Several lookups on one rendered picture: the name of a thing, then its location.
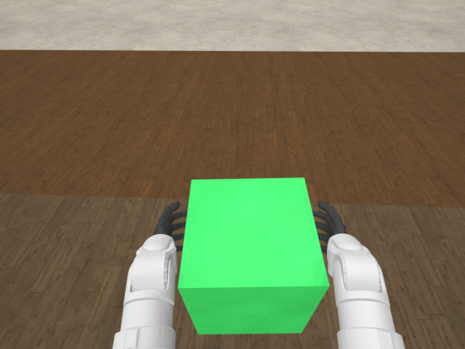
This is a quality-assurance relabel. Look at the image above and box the right robot forearm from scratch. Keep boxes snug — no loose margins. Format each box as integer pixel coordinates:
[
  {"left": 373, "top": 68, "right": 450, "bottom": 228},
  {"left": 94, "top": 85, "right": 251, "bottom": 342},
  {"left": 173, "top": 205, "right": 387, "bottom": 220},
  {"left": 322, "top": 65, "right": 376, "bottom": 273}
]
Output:
[{"left": 327, "top": 233, "right": 405, "bottom": 349}]

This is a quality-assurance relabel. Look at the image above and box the left robot forearm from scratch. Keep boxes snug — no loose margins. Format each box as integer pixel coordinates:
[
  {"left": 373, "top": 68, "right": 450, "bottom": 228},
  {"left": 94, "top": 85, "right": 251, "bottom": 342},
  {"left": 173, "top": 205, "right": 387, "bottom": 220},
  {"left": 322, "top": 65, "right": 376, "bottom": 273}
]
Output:
[{"left": 113, "top": 234, "right": 177, "bottom": 349}]

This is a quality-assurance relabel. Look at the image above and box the right robot hand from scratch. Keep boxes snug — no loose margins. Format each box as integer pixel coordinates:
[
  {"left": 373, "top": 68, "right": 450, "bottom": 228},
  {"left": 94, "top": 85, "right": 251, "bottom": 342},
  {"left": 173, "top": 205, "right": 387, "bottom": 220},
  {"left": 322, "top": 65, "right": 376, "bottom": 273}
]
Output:
[{"left": 312, "top": 201, "right": 347, "bottom": 254}]

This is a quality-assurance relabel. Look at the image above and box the carton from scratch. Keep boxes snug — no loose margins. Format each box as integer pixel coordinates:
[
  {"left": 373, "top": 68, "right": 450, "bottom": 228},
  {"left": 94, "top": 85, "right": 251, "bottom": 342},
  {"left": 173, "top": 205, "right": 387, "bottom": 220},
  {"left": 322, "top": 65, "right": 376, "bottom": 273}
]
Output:
[{"left": 178, "top": 177, "right": 329, "bottom": 334}]

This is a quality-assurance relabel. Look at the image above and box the left robot hand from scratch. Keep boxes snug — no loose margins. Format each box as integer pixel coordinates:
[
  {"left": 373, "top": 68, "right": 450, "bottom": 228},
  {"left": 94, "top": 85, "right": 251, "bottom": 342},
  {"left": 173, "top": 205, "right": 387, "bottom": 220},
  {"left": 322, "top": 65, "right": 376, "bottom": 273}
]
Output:
[{"left": 153, "top": 202, "right": 187, "bottom": 252}]

